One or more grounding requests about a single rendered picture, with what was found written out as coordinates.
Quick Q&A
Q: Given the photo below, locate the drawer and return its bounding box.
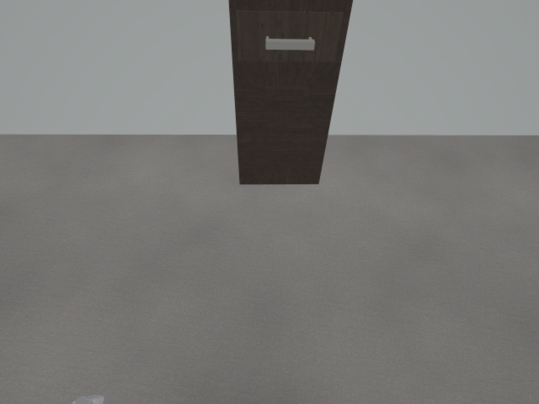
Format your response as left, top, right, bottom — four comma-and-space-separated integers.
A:
237, 10, 344, 61

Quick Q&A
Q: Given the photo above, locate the cabinet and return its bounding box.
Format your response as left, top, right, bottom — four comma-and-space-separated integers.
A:
229, 0, 353, 184

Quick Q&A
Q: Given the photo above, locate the handle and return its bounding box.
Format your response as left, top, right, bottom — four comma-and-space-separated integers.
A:
265, 36, 315, 51
265, 86, 309, 96

